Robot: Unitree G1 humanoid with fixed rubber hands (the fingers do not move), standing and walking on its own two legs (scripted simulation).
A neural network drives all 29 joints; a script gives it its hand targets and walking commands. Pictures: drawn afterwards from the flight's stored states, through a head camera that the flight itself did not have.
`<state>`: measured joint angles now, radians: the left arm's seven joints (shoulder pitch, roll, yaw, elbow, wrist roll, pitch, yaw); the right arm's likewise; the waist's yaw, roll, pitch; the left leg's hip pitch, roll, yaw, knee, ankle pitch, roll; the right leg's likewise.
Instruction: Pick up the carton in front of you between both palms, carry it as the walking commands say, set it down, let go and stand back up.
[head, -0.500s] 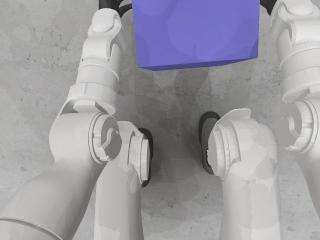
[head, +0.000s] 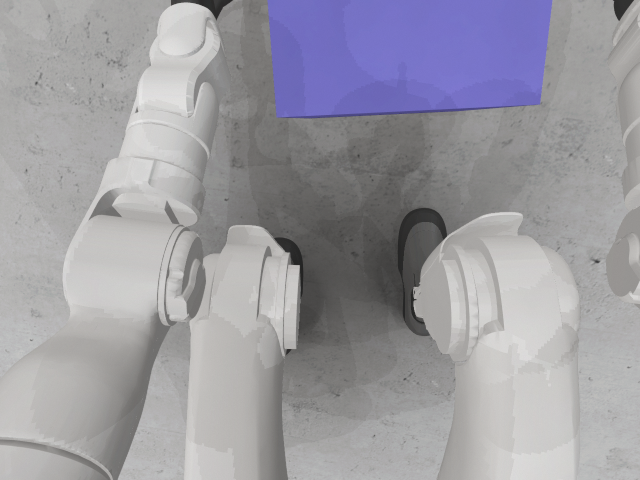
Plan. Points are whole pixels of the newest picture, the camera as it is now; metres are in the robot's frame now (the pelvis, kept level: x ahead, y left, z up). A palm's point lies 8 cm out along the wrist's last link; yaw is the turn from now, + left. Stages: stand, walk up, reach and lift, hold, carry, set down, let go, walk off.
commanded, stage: set down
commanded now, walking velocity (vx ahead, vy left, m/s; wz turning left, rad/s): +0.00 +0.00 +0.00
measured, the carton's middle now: (390, 12) +0.52 -0.08 -0.24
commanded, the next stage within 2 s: let go in 1.04 s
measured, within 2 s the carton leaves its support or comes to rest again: neither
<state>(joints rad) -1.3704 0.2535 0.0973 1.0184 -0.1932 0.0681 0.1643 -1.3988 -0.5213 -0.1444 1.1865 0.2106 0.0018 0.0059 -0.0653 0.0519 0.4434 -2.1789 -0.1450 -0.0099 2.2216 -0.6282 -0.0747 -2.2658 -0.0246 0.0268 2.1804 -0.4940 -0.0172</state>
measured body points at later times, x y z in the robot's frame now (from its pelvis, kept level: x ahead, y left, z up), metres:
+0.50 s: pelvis +0.01 +0.00 +0.10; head +0.34 -0.06 +0.41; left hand +0.56 +0.09 -0.02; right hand +0.52 -0.30 -0.02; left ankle +0.11 +0.12 -0.33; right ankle +0.13 -0.12 -0.33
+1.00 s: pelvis +0.04 -0.01 +0.23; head +0.34 -0.06 +0.57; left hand +0.55 +0.09 +0.13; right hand +0.52 -0.31 +0.13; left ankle +0.11 +0.12 -0.33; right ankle +0.13 -0.12 -0.33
